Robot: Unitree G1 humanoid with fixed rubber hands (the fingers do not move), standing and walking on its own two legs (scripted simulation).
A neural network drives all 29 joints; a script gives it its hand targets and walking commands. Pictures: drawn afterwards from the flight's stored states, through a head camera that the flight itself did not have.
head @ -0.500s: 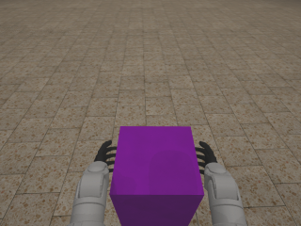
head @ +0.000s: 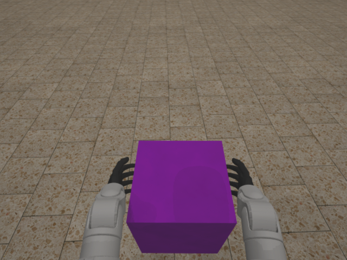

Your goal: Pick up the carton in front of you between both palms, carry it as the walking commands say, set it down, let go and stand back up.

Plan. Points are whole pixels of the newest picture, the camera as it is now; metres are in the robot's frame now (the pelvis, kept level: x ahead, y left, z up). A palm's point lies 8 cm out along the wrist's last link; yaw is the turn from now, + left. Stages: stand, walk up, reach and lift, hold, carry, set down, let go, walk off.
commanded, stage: hold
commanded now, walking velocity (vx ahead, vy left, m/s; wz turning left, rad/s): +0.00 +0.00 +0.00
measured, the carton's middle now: (179, 199) +0.30 +0.00 -0.04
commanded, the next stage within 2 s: set down in 0.28 s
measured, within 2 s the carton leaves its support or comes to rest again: neither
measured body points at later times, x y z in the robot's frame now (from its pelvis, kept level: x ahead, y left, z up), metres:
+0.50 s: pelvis -0.01 -0.03 +0.00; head -0.02 -0.05 +0.45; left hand +0.29 +0.16 +0.03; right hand +0.33 -0.14 +0.02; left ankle -0.03 +0.10 -0.73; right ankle +0.08 -0.13 -0.73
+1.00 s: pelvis -0.04 -0.03 -0.09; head +0.19 -0.01 +0.30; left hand +0.36 +0.18 -0.17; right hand +0.38 -0.12 -0.18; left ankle -0.03 +0.10 -0.73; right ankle +0.07 -0.13 -0.73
